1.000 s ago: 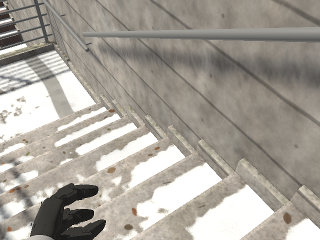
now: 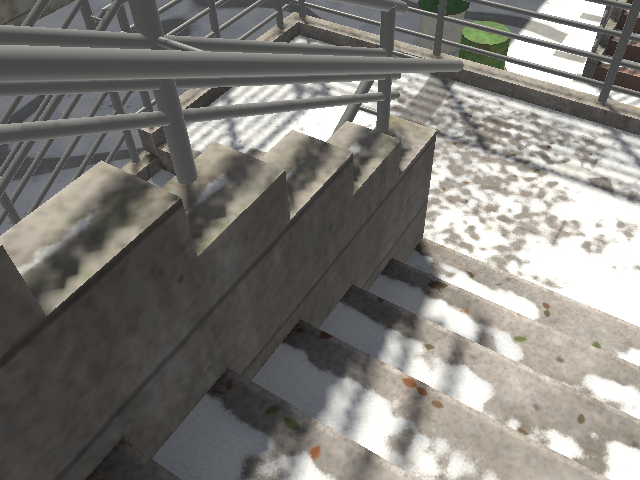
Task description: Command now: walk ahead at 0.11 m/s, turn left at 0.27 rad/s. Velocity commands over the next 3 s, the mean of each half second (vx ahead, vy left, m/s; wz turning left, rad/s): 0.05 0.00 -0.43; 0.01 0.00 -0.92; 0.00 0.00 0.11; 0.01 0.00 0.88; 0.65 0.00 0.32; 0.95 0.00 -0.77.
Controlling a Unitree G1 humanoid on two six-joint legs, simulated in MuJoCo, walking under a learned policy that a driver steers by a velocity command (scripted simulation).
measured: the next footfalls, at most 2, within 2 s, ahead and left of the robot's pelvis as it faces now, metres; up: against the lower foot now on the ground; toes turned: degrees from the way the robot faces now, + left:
left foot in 0.66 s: -0.07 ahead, +0.15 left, +0.17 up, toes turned -29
right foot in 1.12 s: -0.23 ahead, -0.05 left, +0.17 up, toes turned -48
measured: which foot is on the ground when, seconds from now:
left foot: up 0.00-0.64, down 0.66-1.00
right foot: down 0.00-0.66, up 0.68-1.00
